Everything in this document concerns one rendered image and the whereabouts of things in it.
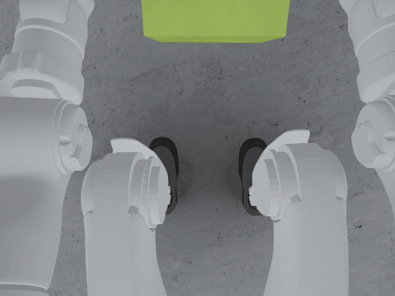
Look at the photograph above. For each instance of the robot left upper arm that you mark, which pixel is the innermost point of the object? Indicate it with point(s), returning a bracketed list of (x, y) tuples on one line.
[(42, 142)]

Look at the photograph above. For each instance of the robot left shin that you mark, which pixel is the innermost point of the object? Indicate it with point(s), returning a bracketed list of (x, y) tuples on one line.
[(118, 145)]

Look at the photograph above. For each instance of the carton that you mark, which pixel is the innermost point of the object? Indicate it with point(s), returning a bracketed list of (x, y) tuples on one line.
[(214, 21)]

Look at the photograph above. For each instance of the robot right upper arm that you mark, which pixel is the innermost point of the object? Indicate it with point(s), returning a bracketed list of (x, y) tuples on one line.
[(373, 141)]

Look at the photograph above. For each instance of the robot left thigh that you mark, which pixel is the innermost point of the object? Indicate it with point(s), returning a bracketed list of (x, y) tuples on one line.
[(130, 197)]

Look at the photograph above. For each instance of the left robot forearm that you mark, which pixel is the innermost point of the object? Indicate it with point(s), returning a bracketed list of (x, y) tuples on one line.
[(48, 51)]

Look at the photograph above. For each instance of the right robot forearm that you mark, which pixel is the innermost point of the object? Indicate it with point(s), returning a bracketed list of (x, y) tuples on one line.
[(371, 26)]

